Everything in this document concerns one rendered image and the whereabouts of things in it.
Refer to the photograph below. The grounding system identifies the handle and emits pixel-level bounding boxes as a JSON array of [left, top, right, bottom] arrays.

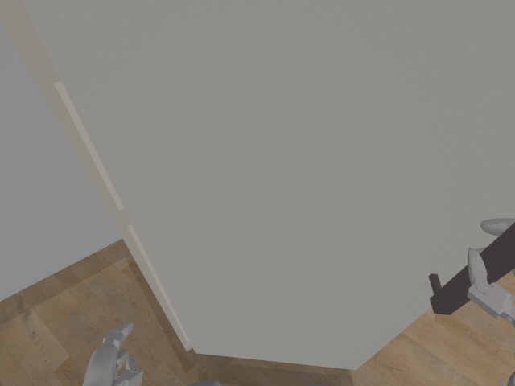
[[429, 223, 515, 315]]

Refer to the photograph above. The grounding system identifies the fridge door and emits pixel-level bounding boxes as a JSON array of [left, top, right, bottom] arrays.
[[22, 0, 515, 370]]

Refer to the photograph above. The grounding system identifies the right robot hand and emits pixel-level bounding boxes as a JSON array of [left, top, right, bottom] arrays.
[[467, 218, 515, 328]]

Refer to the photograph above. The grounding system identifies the left robot hand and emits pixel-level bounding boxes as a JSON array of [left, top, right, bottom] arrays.
[[82, 321, 143, 386]]

